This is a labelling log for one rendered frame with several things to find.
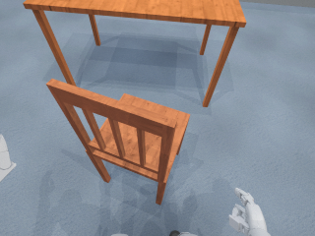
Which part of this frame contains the right robot hand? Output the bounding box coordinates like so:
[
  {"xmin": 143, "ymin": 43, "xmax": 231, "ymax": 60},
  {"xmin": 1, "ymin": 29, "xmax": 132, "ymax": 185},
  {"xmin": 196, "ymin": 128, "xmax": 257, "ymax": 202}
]
[{"xmin": 228, "ymin": 188, "xmax": 268, "ymax": 236}]

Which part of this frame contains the table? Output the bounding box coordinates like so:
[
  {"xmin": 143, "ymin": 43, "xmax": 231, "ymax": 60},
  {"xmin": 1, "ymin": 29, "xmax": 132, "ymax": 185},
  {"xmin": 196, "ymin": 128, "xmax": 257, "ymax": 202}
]
[{"xmin": 23, "ymin": 0, "xmax": 247, "ymax": 107}]

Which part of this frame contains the left robot hand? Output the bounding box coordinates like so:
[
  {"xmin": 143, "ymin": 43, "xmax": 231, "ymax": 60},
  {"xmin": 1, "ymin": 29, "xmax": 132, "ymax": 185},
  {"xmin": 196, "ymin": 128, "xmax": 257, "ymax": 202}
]
[{"xmin": 0, "ymin": 134, "xmax": 17, "ymax": 182}]

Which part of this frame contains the chair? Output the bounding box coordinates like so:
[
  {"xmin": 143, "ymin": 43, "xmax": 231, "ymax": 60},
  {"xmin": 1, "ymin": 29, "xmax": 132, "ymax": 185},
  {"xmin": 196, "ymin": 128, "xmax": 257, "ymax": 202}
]
[{"xmin": 46, "ymin": 79, "xmax": 190, "ymax": 205}]

